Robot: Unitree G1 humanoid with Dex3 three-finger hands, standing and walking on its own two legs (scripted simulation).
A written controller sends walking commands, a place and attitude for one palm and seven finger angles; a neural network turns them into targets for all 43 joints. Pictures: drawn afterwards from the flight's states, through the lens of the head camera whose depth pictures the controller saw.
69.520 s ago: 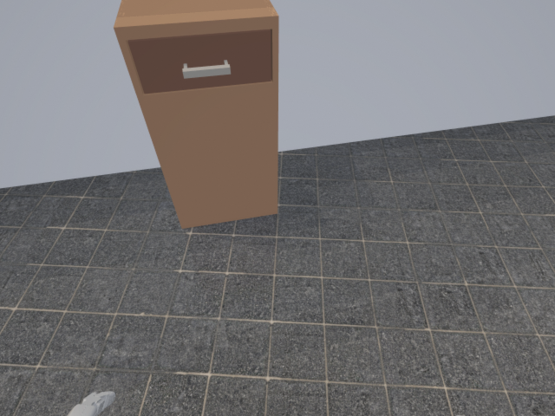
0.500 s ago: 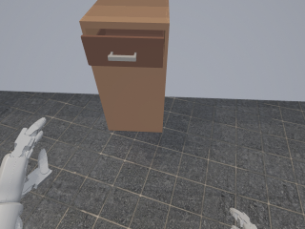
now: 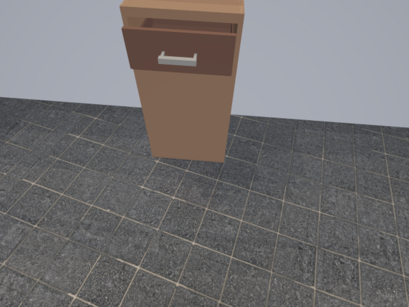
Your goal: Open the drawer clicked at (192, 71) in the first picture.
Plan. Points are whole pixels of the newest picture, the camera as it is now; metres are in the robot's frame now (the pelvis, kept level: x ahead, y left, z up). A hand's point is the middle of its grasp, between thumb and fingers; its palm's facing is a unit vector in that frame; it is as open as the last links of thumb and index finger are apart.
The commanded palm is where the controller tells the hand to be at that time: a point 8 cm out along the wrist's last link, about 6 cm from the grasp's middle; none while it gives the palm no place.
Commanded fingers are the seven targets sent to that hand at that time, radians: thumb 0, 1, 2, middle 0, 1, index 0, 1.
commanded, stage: let the arm hang, fingers relaxed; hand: left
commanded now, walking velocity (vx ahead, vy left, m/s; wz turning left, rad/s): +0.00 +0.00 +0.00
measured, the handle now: (178, 57) +0.92 +0.17 -0.01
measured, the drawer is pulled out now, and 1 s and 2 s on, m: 0.09 0.09 0.09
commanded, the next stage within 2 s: look to check the result in 0.54 s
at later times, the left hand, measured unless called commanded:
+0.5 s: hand out of the picture +0.07 +0.21 -0.16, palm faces -0.02 -0.97 -0.26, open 7.4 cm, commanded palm none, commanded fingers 0.00 0.90 0.90 -0.20 -0.30 -0.20 -0.30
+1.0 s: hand out of the picture +0.09 +0.22 -0.16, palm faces -0.02 -0.95 -0.31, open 7.4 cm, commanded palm none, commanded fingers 0.00 0.90 0.90 -0.20 -0.30 -0.20 -0.30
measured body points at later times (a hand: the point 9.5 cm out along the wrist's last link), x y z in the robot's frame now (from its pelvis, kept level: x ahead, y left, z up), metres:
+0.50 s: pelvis +0.01 +0.00 +0.00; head +0.02 +0.00 +0.45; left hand +0.07 +0.26 -0.14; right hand +0.02 -0.26 -0.15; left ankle +0.03 +0.10 -0.74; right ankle +0.02 -0.11 -0.74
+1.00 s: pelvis +0.03 -0.01 +0.01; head +0.05 -0.02 +0.46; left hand +0.09 +0.27 -0.13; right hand +0.08 -0.29 -0.14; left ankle +0.03 +0.10 -0.74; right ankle +0.02 -0.11 -0.74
